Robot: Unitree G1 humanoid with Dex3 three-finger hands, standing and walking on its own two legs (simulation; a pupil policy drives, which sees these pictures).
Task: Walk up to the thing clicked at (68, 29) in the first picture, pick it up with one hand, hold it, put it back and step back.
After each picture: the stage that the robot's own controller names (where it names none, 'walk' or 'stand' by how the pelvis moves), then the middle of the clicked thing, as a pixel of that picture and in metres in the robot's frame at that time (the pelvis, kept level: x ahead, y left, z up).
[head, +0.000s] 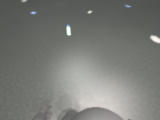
stand; (68, 30) +1.96 +0.64 -0.65
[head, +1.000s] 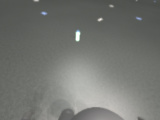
walk; (77, 35) +1.85 +0.32 -0.63
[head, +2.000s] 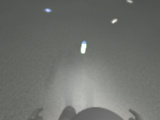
walk; (83, 47) +1.23 +0.12 -0.65
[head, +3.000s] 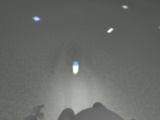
walk; (75, 67) +0.77 +0.16 -0.65
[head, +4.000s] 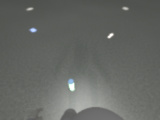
walk; (71, 85) +0.50 +0.23 -0.64
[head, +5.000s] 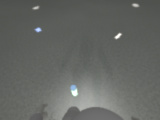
stand; (74, 90) +0.40 +0.21 -0.64
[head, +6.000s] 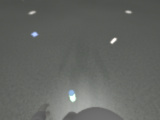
stand; (72, 96) +0.37 +0.20 -0.65
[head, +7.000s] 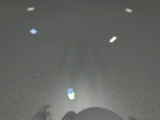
stand; (71, 94) +0.38 +0.21 -0.66
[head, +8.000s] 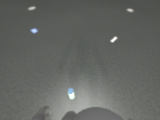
stand; (71, 93) +0.38 +0.21 -0.66
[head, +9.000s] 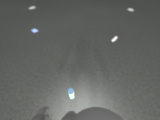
stand; (71, 93) +0.37 +0.21 -0.66
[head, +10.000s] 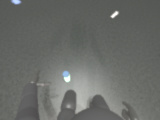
go down; (66, 76) +0.41 +0.22 -0.54
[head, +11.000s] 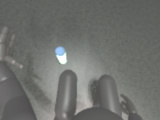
go down; (61, 56) +0.45 +0.26 -0.26
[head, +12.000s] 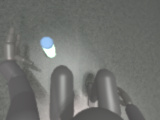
close in; (49, 49) +0.44 +0.28 -0.21
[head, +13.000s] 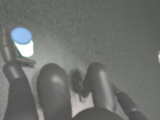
close; (25, 45) +0.43 +0.31 -0.15
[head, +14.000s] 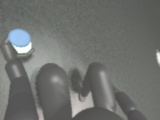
lift; (23, 46) +0.41 +0.31 -0.15
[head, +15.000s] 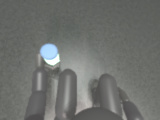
lift; (52, 58) +0.35 +0.26 -0.03
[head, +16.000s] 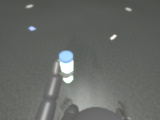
hold; (67, 69) +0.32 +0.16 +0.08
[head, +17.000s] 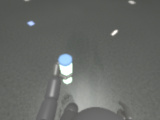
hold; (66, 70) +0.32 +0.17 +0.03
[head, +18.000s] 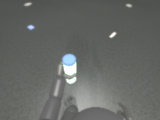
hold; (70, 70) +0.33 +0.14 +0.04
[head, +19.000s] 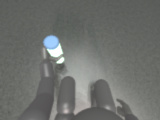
crouch; (56, 52) +0.43 +0.22 -0.05
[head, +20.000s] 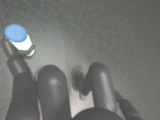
lower; (23, 44) +0.42 +0.31 -0.17
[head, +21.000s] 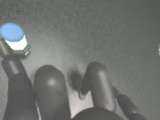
lower; (18, 43) +0.43 +0.32 -0.16
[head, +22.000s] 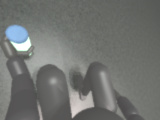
lower; (22, 44) +0.42 +0.31 -0.16
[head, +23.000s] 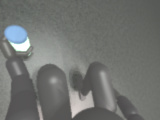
lower; (21, 44) +0.42 +0.32 -0.16
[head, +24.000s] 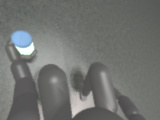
loosen; (26, 48) +0.40 +0.30 -0.17
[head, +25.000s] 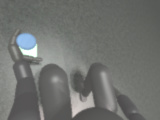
withdraw; (29, 49) +0.40 +0.29 -0.16
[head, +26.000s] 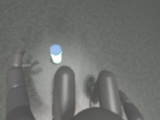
walk; (56, 55) +0.42 +0.26 -0.22
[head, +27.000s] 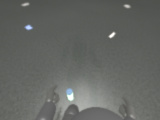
stand; (70, 94) +0.35 +0.19 -0.58
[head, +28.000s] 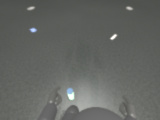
stand; (70, 94) +0.37 +0.21 -0.60
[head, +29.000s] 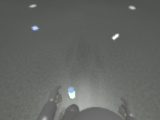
stand; (71, 93) +0.37 +0.20 -0.60
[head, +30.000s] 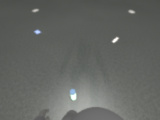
stand; (73, 94) +0.38 +0.19 -0.66
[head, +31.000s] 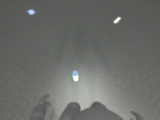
walk; (75, 76) +0.48 +0.17 -0.63
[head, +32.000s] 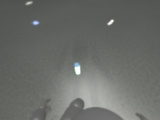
walk; (77, 68) +0.70 +0.24 -0.64
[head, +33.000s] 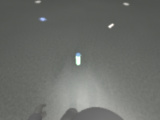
stand; (78, 59) +0.97 +0.22 -0.64
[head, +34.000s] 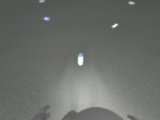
stand; (80, 59) +0.97 +0.19 -0.66
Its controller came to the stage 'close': yes
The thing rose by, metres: 0.67
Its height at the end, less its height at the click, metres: +0.00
